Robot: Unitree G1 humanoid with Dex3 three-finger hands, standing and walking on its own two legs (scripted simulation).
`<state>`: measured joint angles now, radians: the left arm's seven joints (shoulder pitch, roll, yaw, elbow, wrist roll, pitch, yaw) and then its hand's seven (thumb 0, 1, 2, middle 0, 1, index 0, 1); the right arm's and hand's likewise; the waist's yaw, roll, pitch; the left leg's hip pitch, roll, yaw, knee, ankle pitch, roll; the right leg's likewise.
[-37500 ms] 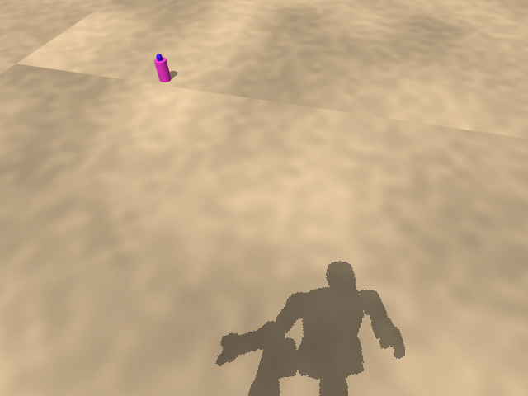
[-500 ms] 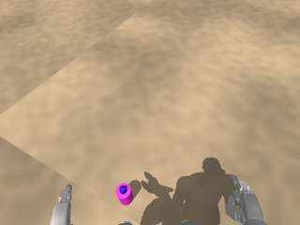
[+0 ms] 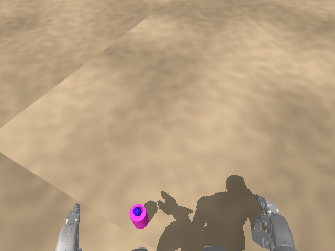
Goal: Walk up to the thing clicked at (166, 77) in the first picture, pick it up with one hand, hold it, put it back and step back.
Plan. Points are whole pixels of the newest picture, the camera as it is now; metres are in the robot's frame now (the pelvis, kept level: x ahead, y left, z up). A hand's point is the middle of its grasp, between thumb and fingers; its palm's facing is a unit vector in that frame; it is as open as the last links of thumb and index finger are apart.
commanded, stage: home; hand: left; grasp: from the side
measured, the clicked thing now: (139, 215) +0.38 +0.16 -0.63
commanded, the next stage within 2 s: stand in 0.24 s
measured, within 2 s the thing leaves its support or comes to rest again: neither
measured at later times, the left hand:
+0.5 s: hand (95, 240) +0.17 +0.18 -0.06, palm faces +0.11 -0.95 -0.28, open 16.5 cm
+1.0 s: hand out of the picture +0.07 +0.25 -0.11, palm faces +0.01 -0.94 -0.35, open 7.6 cm
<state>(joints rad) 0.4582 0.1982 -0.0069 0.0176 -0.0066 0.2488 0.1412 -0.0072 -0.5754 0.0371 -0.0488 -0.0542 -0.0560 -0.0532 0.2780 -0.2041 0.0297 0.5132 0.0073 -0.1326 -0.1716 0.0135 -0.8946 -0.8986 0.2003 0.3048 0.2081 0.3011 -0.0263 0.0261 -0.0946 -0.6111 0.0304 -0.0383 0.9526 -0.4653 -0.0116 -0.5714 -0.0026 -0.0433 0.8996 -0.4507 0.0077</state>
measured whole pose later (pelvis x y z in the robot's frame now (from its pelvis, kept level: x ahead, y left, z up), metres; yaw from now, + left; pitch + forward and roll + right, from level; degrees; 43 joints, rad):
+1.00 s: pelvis -0.01 +0.01 +0.03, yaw +1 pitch -2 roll +0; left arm 0.24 0.33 0.03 0.85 0.04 0.00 0.03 0.01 0.85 0.89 -0.20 -0.30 -0.21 -0.30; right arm 0.20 -0.31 -0.03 0.93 -0.05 -0.01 -0.01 0.01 -0.90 -0.90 0.20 0.30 0.21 0.30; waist 0.01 -0.01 0.04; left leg -0.31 -0.01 -0.02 0.66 -0.33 0.01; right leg -0.28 -0.05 -0.03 0.65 -0.33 0.03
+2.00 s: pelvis +0.00 +0.00 +0.06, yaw +1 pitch -3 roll +0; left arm 0.11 0.32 0.01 1.15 0.02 -0.02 0.01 0.01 0.90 0.90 -0.20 -0.30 -0.21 -0.30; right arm 0.12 -0.33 0.00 1.15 -0.02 -0.01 0.00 0.01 -0.90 -0.90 0.20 0.30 0.21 0.30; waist 0.00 0.01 0.06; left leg -0.11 -0.01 -0.02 0.33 -0.17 0.00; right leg -0.10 -0.04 -0.04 0.34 -0.19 0.02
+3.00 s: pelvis -0.02 +0.00 +0.05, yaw +1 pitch -3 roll -1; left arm 0.08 0.35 0.06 1.06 0.00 0.00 0.01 0.01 0.90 0.90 -0.20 -0.30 -0.21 -0.30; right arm 0.07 -0.37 -0.03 1.05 0.00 0.02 0.01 0.01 -0.90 -0.90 0.20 0.30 0.21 0.30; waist -0.02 0.02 0.15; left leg -0.26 0.00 -0.04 0.58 -0.25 0.02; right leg -0.18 -0.02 -0.05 0.44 -0.21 0.00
